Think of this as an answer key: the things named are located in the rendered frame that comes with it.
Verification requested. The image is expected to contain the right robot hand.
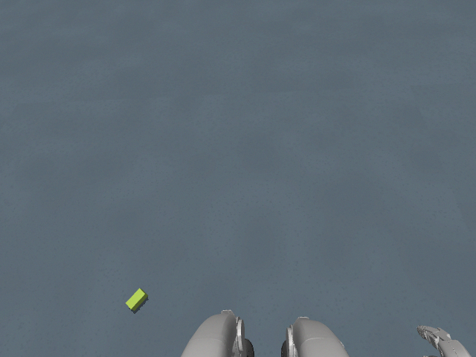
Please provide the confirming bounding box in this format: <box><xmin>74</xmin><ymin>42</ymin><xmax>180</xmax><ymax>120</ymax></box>
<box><xmin>417</xmin><ymin>326</ymin><xmax>471</xmax><ymax>357</ymax></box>

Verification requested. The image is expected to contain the small box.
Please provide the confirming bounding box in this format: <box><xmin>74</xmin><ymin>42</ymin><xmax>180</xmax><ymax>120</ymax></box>
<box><xmin>126</xmin><ymin>289</ymin><xmax>148</xmax><ymax>311</ymax></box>

